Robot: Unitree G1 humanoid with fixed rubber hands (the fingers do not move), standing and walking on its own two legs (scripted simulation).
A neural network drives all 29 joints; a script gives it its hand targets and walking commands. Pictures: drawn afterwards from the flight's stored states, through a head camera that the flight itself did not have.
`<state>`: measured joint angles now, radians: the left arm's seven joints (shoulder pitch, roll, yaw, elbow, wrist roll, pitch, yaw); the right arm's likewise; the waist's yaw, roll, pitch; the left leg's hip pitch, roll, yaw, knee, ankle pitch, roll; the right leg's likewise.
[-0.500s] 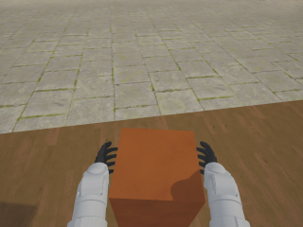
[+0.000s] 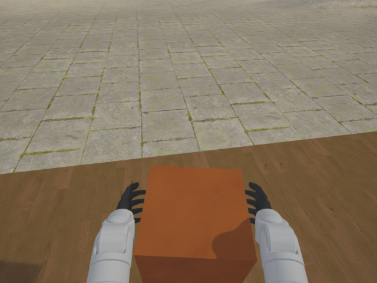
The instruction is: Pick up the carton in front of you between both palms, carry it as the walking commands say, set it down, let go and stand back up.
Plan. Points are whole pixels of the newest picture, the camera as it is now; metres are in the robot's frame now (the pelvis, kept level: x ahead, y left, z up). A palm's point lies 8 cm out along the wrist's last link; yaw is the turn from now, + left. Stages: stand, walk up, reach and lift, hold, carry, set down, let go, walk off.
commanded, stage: reach and lift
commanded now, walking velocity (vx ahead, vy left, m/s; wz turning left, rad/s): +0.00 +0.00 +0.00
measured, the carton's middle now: (192, 233) +0.28 +0.00 -0.04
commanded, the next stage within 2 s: hold in 0.14 s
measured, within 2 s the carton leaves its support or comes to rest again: neither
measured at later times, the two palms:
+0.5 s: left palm (123, 215) +0.28 +0.15 +0.05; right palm (266, 215) +0.28 -0.15 +0.05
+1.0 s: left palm (120, 196) +0.31 +0.16 +0.06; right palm (257, 193) +0.32 -0.14 +0.07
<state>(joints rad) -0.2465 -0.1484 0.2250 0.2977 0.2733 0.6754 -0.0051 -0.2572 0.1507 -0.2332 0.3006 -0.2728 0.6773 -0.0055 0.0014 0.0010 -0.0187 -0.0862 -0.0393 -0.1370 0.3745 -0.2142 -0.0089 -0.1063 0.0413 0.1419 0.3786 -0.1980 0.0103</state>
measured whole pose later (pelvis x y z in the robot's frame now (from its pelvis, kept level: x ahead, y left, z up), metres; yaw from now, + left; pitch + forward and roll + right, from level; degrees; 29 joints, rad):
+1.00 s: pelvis +0.03 +0.01 -0.01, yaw +2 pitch +2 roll +0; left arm -0.23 -0.14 0.15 0.02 0.19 0.90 0.05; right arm -0.24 0.12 -0.17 0.03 -0.17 0.90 -0.04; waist -0.01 -0.01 -0.15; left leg -0.26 0.01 -0.01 0.58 -0.35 -0.01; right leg -0.26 -0.03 0.02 0.57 -0.33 0.02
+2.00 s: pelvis +0.60 +0.00 +0.00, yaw +4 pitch +4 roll +1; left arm -0.09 -0.13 0.09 -0.31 0.10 1.15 0.09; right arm -0.12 0.13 -0.09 -0.30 -0.12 1.15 -0.08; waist 0.04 0.00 -0.05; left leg -0.56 0.10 0.09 0.97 -0.25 0.01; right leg -0.22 -0.02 -0.25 0.33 -0.19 -0.09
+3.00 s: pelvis +0.98 +0.05 +0.00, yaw +3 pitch +7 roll +0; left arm -0.70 -0.02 0.24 0.01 0.07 1.22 0.13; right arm -0.72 0.03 -0.24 0.03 -0.07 1.21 -0.13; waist 0.00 0.00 0.05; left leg -0.33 0.03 0.16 0.57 -0.24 0.05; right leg -0.28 -0.02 -0.11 0.55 -0.27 -0.02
